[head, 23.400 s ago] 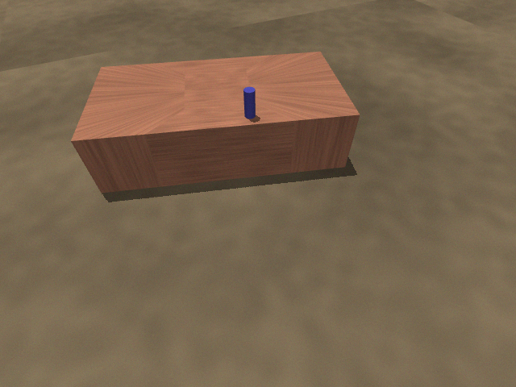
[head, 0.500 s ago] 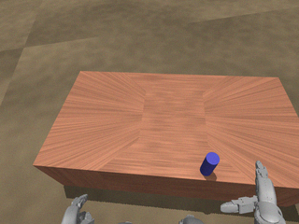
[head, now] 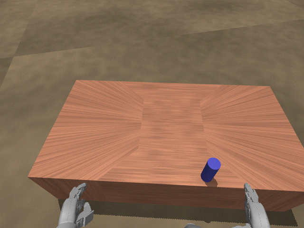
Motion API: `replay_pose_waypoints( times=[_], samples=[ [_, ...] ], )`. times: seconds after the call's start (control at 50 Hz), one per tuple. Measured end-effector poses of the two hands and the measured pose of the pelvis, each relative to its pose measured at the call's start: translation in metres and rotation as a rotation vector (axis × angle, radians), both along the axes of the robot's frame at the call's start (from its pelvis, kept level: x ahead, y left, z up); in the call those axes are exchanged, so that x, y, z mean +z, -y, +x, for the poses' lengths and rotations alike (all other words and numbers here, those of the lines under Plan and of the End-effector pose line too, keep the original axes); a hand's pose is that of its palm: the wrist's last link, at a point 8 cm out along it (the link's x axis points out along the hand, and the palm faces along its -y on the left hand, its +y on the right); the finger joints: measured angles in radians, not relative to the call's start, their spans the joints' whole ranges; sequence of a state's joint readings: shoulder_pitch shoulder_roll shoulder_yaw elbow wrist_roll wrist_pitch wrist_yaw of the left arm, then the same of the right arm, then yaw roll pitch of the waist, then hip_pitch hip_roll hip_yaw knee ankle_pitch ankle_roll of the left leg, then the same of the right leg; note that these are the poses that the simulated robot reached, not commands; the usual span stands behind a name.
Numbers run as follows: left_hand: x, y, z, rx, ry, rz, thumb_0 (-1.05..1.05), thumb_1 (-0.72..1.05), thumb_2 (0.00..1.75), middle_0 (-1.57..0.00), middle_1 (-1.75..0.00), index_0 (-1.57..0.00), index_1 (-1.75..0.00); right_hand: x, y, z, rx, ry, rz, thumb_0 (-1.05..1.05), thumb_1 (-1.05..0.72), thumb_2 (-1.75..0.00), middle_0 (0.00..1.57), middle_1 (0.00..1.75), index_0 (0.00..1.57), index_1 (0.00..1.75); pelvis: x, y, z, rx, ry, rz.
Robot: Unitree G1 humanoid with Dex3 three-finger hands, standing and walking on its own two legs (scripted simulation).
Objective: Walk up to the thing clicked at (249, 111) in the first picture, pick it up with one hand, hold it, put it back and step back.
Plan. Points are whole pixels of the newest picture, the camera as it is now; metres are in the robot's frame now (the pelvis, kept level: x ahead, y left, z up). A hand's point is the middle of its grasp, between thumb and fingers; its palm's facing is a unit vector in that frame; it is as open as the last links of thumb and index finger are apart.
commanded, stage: home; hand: right
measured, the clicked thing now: (210, 170) +0.40 -0.22 -0.30
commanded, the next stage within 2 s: stand in 1.72 s
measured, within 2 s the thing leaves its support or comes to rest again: neither
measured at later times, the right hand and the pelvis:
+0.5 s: hand out of the picture +0.08 -0.25 -0.11, palm faces -0.02 +0.93 -0.37, open 17.4 cm; pelvis +0.01 -0.01 +0.03, yaw +0 degrees
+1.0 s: hand out of the picture +0.05 -0.27 -0.11, palm faces -0.03 +0.93 -0.36, open 17.4 cm; pelvis +0.00 -0.02 +0.04, yaw +0 degrees
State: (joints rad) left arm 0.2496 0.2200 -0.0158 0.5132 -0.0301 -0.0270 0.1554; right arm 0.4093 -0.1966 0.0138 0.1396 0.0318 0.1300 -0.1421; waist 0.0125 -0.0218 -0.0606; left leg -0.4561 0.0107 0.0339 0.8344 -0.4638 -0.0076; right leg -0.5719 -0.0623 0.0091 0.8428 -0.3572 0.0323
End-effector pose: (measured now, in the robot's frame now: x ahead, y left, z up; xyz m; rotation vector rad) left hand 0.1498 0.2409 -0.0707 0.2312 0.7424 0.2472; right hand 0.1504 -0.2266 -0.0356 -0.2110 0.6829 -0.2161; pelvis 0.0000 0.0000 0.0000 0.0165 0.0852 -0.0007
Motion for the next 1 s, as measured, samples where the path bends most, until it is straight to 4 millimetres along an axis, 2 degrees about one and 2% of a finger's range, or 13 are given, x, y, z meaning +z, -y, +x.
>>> replay_pose_waypoints(
  times=[0.06, 0.1, 0.2, 0.3, 0.4, 0.52, 0.64, 1.0],
  samples=[
    [-0.003, -0.005, -0.009, 0.016, -0.016, 0.000, 0.01, 0.90, 0.90, -0.20, -0.30, -0.21, -0.30, 0.000, -0.003, 0.000, 0.009, -0.003, 0.000, -0.01, 0.54, -0.05, 0.05, 0.05, 0.05, 0.05, 0.000, -0.001, 0.000, 0.005, -0.002, -0.002],
    [-0.010, -0.008, -0.015, -0.038, -0.075, 0.028, 0.01, 0.90, 0.90, -0.20, -0.30, -0.20, -0.30, -0.009, -0.001, 0.000, 0.078, -0.035, -0.038, -0.01, 0.54, -0.05, 0.05, 0.05, 0.05, 0.05, 0.001, -0.001, -0.001, 0.005, 0.025, -0.004],
    [-0.020, -0.020, -0.038, -0.072, -0.242, 0.013, 0.01, 0.90, 0.90, -0.21, -0.30, -0.21, -0.30, -0.030, 0.023, -0.014, 0.135, -0.194, -0.072, -0.01, 0.53, -0.05, 0.06, 0.05, 0.06, 0.05, 0.010, -0.001, 0.003, 0.005, 0.069, -0.020],
    [-0.020, -0.029, -0.059, -0.038, -0.336, 0.002, 0.01, 0.90, 0.90, -0.21, -0.31, -0.21, -0.30, -0.035, 0.047, -0.034, 0.077, -0.303, -0.080, -0.01, 0.52, -0.06, 0.06, 0.05, 0.06, 0.05, 0.020, 0.003, 0.009, 0.007, 0.091, -0.026],
    [-0.020, -0.030, -0.073, -0.009, -0.407, -0.004, 0.01, 0.90, 0.90, -0.20, -0.31, -0.21, -0.30, -0.037, 0.063, -0.055, 0.026, -0.394, -0.085, -0.01, 0.52, -0.05, 0.06, 0.05, 0.05, 0.05, 0.027, 0.007, 0.013, 0.008, 0.112, -0.026],
    [-0.021, -0.024, -0.080, 0.004, -0.457, -0.019, 0.01, 0.90, 0.90, -0.20, -0.31, -0.20, -0.30, -0.039, 0.070, -0.080, -0.011, -0.485, -0.080, -0.01, 0.53, -0.05, 0.05, 0.05, 0.05, 0.05, 0.035, 0.011, 0.012, 0.007, 0.133, -0.024],
    [-0.018, -0.021, -0.082, 0.006, -0.470, -0.022, 0.01, 0.90, 0.90, -0.20, -0.31, -0.21, -0.30, -0.041, 0.075, -0.095, -0.027, -0.533, -0.072, -0.01, 0.53, -0.05, 0.06, 0.05, 0.05, 0.05, 0.039, 0.015, 0.009, 0.007, 0.150, -0.025],
    [-0.010, -0.034, -0.099, 0.035, -0.502, 0.002, 0.00, 0.90, 0.90, -0.20, -0.31, -0.21, -0.30, -0.039, 0.082, -0.106, -0.018, -0.558, -0.074, 0.00, 0.52, -0.05, 0.06, 0.05, 0.05, 0.05, 0.044, 0.017, -0.003, 0.003, 0.162, -0.021]
  ],
)
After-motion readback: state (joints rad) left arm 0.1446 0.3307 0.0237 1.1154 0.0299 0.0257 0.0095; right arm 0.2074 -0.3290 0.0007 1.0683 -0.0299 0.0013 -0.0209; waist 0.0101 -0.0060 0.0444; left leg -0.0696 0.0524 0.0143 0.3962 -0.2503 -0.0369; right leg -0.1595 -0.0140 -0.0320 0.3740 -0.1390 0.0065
